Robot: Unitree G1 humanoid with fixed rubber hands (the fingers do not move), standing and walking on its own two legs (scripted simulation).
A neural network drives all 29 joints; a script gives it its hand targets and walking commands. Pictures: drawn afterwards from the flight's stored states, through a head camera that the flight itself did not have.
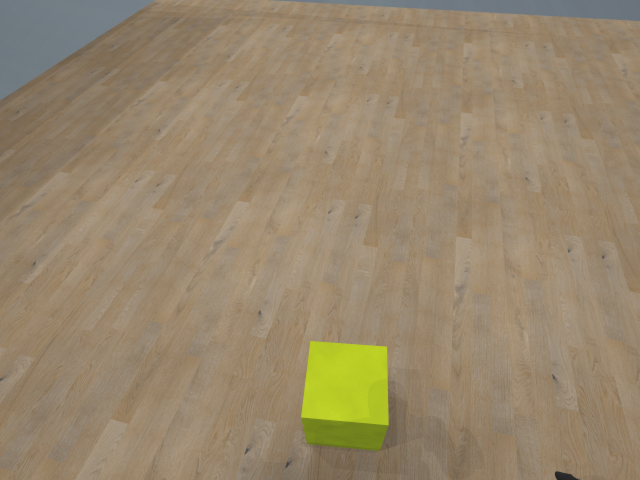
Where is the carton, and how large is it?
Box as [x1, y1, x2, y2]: [301, 341, 388, 450]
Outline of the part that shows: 310,341 301,414 307,443 379,450 388,425 386,347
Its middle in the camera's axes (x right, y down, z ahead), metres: +0.07 +0.45 +1.08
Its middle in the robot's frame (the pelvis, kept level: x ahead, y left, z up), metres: +0.45 -0.02 -0.64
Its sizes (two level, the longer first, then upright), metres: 0.210 0.200 0.250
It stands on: the floor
